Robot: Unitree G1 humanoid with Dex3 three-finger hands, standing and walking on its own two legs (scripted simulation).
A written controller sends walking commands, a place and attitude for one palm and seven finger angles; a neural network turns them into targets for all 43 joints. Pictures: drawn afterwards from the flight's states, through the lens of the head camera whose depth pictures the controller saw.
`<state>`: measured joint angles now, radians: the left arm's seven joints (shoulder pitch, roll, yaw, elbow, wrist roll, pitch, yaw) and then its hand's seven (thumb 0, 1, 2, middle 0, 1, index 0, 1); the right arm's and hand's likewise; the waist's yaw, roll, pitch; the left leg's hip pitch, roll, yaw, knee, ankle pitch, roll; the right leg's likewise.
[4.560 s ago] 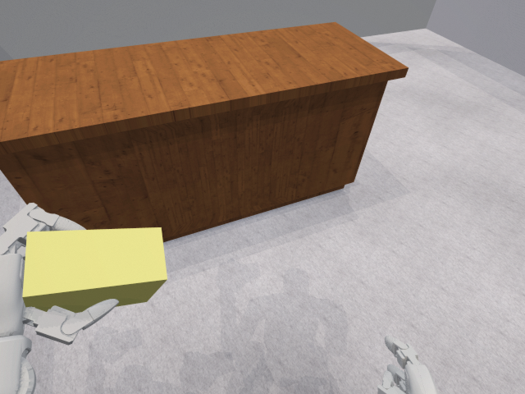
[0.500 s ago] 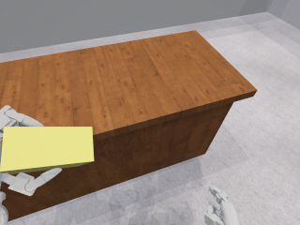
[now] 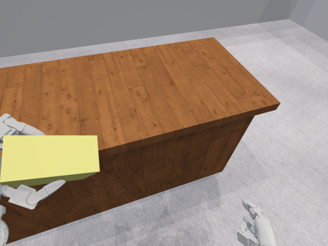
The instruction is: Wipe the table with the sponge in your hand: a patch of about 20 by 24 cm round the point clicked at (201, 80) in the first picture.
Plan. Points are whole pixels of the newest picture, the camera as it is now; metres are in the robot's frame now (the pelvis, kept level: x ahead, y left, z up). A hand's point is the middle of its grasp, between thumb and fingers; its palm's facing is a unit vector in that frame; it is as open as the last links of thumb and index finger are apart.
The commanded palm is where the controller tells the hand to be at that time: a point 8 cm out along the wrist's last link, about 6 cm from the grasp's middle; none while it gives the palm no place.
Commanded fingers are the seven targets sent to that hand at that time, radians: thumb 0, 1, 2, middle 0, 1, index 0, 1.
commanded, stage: come to a stop and stand still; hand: left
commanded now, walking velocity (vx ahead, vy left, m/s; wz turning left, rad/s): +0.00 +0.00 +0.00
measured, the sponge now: (65, 160) +0.23 +0.20 +0.15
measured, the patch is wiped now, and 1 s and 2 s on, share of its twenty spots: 0.00 0.00 0.00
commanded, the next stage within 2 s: look again from close up in 0.44 s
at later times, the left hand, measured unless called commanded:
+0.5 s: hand (30, 182) +0.18 +0.24 +0.16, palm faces +0.39 -0.82 -0.42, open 10.7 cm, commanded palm +0.13 +0.28 +0.18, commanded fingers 0.00 0.10 1.30 -1.20 -1.60 -1.20 -1.60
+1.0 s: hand (10, 151) +0.23 +0.29 +0.17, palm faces +0.40 -0.84 -0.37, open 10.7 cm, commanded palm +0.17 +0.31 +0.18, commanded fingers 0.00 0.10 1.30 -1.20 -1.60 -1.20 -1.60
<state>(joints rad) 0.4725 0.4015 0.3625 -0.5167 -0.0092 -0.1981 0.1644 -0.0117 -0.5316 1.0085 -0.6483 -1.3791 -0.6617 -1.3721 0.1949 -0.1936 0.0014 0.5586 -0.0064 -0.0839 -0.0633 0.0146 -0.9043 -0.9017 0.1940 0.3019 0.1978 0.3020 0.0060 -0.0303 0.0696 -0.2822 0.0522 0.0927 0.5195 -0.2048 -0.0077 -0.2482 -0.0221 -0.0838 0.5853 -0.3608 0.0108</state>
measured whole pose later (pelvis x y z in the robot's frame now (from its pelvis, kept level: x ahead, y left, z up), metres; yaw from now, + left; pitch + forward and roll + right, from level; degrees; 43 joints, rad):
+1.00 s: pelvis +0.00 +0.04 +0.01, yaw -2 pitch -1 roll -1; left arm 0.36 0.39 0.38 -0.44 -0.01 -0.22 0.11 -0.01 -0.54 1.01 -0.65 -1.37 -0.67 -1.37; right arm 0.23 -0.18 0.05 0.58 -0.02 -0.18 -0.03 0.02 -0.90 -0.90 0.20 0.30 0.20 0.30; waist 0.04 -0.06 0.06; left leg -0.27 0.00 0.04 0.48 -0.19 0.04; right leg -0.20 0.00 -0.02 0.42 -0.21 0.01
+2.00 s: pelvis +0.06 +0.09 +0.00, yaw -1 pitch -2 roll +0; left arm 0.45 0.34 0.35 -0.46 -0.01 -0.24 0.13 -0.01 -0.53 1.01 -0.65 -1.37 -0.67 -1.37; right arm 0.27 -0.25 -0.02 0.62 -0.01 -0.09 -0.03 0.02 -0.90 -0.90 0.20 0.30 0.20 0.30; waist 0.01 -0.04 0.04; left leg -0.34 0.05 0.02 0.64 -0.32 0.03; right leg -0.25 -0.06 -0.06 0.58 -0.29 0.01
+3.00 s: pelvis +0.13 +0.15 +0.01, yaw -2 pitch -1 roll -1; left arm 0.44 0.34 0.30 -0.46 -0.03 -0.11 0.13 -0.01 -0.53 1.01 -0.65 -1.37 -0.67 -1.36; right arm 0.21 -0.22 0.02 0.62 -0.01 -0.11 -0.07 0.02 -0.90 -0.90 0.20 0.30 0.20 0.30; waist 0.01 -0.01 0.02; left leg -0.24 0.04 0.05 0.43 -0.18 0.00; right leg -0.19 0.05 -0.04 0.36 -0.15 -0.04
